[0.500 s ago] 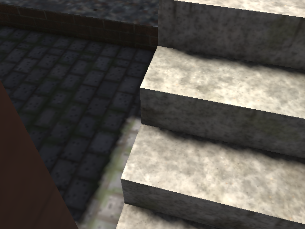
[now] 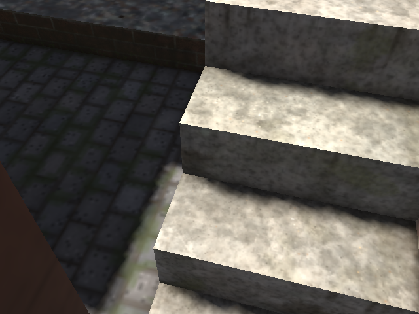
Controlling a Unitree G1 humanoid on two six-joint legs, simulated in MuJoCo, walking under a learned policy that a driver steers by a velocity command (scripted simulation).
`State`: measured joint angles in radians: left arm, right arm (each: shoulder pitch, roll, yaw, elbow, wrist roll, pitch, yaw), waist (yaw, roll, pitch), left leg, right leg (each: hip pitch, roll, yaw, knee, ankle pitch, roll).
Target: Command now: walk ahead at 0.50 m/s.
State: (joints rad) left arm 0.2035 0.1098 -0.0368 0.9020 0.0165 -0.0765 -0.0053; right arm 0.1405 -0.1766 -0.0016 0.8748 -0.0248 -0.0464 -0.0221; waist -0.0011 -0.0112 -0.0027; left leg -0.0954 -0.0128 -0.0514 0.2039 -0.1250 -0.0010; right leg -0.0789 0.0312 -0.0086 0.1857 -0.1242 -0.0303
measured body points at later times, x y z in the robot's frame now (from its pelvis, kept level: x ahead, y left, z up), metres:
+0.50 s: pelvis +0.01 -0.01 +0.00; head +0.02 +0.00 +0.45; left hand +0.08 +0.20 -0.15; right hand +0.09 -0.23 -0.14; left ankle -0.01 +0.12 -0.75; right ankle -0.02 -0.10 -0.75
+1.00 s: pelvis +0.00 +0.00 -0.01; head +0.00 +0.00 +0.44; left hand +0.00 +0.22 -0.16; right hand +0.05 -0.25 -0.15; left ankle -0.01 +0.12 -0.75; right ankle -0.02 -0.10 -0.75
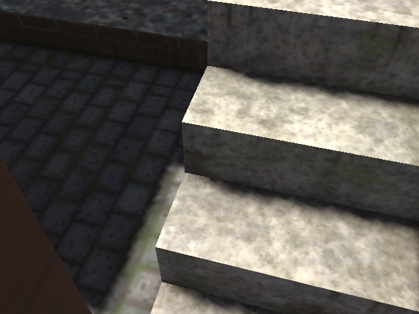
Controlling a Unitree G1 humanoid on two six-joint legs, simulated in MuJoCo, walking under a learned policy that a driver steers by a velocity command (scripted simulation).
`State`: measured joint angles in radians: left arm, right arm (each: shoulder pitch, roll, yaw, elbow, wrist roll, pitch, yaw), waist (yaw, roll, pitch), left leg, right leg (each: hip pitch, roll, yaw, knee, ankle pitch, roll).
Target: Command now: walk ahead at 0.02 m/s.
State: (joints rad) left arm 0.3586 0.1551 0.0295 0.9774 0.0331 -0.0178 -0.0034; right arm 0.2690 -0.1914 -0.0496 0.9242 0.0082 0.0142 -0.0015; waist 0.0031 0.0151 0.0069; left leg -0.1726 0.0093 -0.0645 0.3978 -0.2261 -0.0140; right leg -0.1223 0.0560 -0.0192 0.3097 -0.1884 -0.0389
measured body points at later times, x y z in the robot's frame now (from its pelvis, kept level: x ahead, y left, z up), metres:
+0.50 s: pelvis +0.00 +0.01 +0.00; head +0.01 +0.01 +0.45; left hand +0.00 +0.22 -0.16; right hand +0.06 -0.24 -0.13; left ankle -0.01 +0.13 -0.75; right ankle -0.01 -0.10 -0.75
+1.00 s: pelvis +0.02 +0.01 +0.00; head +0.02 +0.02 +0.45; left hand +0.09 +0.22 -0.14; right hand +0.12 -0.22 -0.12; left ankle -0.01 +0.13 -0.75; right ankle -0.01 -0.10 -0.75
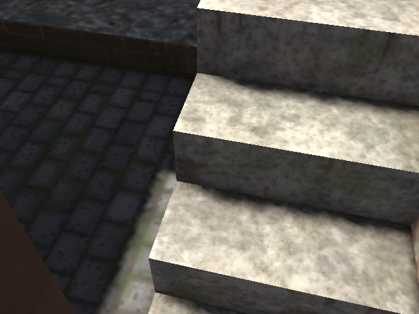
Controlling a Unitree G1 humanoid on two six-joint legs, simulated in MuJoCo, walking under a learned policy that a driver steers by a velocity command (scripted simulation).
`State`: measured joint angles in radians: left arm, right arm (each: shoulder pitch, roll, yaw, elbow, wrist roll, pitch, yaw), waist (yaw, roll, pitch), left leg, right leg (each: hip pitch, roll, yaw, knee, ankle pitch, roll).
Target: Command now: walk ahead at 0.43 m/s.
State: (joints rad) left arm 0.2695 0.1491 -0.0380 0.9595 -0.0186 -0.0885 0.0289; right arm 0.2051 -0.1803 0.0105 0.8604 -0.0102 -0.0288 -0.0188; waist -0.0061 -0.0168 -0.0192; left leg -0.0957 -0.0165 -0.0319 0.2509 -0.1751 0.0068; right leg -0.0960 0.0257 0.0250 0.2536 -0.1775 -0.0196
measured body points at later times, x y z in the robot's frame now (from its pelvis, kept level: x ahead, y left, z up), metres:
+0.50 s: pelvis +0.00 -0.01 +0.00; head +0.00 -0.01 +0.45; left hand +0.08 +0.19 -0.14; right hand +0.11 -0.25 -0.12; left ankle -0.03 +0.12 -0.75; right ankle -0.03 -0.11 -0.75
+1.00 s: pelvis -0.01 -0.02 +0.00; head +0.00 -0.02 +0.45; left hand +0.11 +0.18 -0.13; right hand +0.11 -0.26 -0.12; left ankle -0.03 +0.12 -0.75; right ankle -0.03 -0.11 -0.75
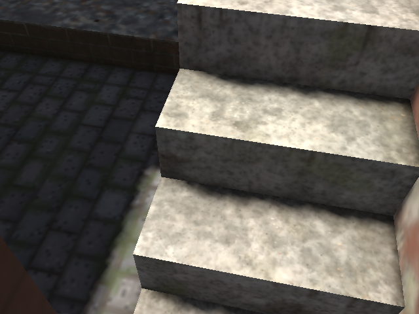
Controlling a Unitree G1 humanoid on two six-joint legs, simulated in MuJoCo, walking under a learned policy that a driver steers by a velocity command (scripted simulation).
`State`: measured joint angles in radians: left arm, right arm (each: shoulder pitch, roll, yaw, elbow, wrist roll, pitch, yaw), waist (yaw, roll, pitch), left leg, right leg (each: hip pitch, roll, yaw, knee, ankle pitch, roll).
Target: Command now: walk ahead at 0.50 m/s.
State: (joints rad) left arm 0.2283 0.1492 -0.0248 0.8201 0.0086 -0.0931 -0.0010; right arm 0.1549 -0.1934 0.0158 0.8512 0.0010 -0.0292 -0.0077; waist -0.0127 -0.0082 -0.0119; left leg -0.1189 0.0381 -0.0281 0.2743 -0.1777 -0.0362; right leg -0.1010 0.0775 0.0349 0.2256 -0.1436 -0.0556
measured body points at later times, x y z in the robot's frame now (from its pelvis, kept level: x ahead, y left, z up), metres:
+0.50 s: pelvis +0.00 +0.00 +0.00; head +0.01 +0.00 +0.45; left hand +0.13 +0.20 -0.12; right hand +0.13 -0.23 -0.12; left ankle -0.02 +0.14 -0.75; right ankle -0.02 -0.09 -0.75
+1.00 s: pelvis +0.00 +0.00 +0.00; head +0.01 +0.00 +0.45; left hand +0.14 +0.20 -0.12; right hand +0.14 -0.23 -0.11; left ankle -0.02 +0.14 -0.75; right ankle -0.02 -0.09 -0.75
